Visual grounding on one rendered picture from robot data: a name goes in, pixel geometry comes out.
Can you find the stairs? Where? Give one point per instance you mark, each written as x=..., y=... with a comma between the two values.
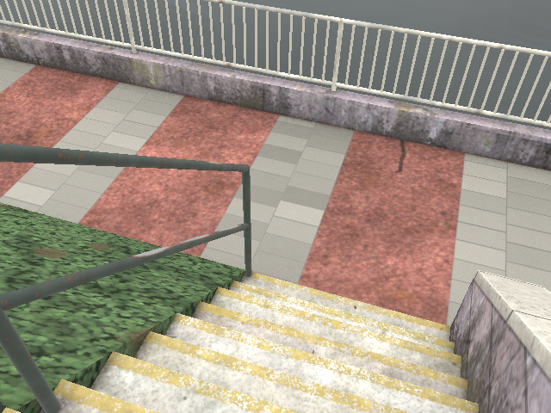
x=271, y=346

